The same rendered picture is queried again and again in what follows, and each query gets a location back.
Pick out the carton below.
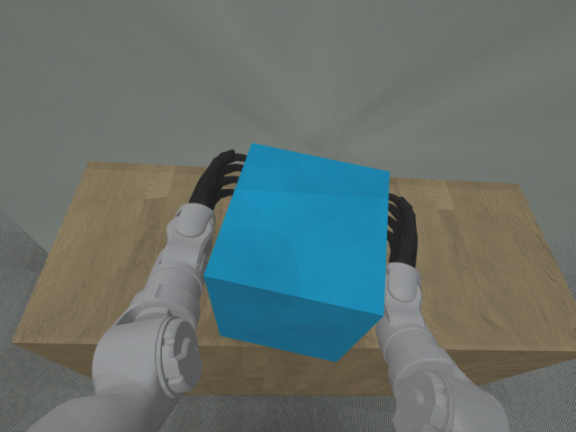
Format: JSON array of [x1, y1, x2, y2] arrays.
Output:
[[203, 143, 390, 362]]

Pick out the robot right hand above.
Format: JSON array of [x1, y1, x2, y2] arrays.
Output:
[[387, 193, 418, 268]]

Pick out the right robot forearm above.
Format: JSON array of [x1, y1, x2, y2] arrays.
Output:
[[375, 262, 481, 400]]

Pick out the robot left hand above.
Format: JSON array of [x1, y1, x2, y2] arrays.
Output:
[[189, 149, 247, 210]]

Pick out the right robot upper arm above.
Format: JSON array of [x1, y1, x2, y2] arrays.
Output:
[[392, 369, 509, 432]]

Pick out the left robot upper arm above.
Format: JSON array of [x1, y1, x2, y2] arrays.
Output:
[[24, 315, 203, 432]]

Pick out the left robot forearm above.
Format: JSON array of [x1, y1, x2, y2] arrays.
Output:
[[92, 202, 215, 389]]

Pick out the pedestal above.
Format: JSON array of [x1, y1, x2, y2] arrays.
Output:
[[12, 161, 576, 396]]

